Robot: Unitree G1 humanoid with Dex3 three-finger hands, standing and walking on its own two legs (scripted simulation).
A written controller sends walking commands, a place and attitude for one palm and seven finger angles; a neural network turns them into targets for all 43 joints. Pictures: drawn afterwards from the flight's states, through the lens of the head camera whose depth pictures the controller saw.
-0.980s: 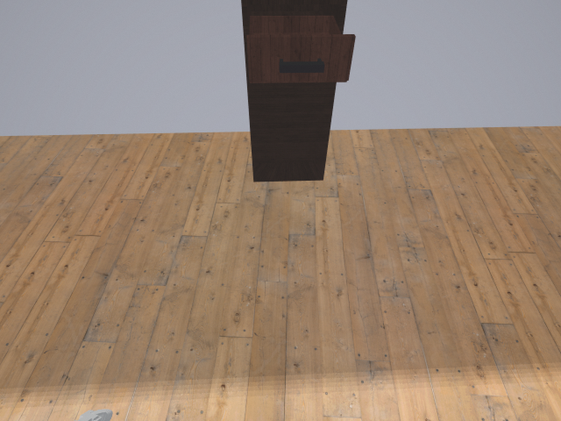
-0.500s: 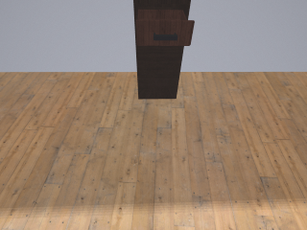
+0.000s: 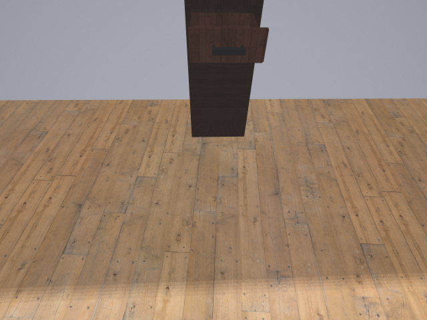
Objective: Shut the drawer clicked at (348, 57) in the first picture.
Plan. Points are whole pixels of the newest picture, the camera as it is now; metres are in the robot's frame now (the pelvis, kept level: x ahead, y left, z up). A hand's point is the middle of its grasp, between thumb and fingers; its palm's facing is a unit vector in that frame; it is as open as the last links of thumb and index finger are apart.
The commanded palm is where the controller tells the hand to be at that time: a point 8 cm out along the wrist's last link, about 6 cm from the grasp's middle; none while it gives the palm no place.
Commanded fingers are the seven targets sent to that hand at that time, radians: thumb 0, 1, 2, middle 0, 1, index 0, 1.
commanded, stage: look at it before walking up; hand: left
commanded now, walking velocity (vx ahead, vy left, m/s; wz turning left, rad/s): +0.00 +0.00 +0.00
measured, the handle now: (228, 49) +1.12 +0.00 +0.01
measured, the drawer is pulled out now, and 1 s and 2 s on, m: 0.29 0.29 0.29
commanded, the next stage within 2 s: walk to a spot facing it in 0.46 s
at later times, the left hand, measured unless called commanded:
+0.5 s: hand out of the picture +0.07 +0.25 -0.16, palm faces -0.02 -0.94 -0.33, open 7.4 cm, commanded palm none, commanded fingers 0.00 0.90 0.90 -0.20 -0.30 -0.20 -0.30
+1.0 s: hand out of the picture +0.06 +0.15 -0.18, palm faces -0.07 -0.98 -0.19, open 7.3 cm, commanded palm none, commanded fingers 0.00 0.90 0.90 -0.20 -0.30 -0.20 -0.30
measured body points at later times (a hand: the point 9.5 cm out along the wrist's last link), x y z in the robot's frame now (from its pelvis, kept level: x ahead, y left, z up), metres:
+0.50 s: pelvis +0.00 +0.00 +0.00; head +0.00 +0.00 +0.45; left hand +0.07 +0.30 -0.13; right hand +0.08 -0.29 -0.13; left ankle +0.01 +0.13 -0.74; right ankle +0.01 -0.12 -0.74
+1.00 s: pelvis +0.07 -0.03 -0.02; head +0.08 -0.04 +0.43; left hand +0.06 +0.21 -0.16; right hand +0.05 -0.28 -0.17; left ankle +0.05 +0.10 -0.68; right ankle +0.02 -0.11 -0.74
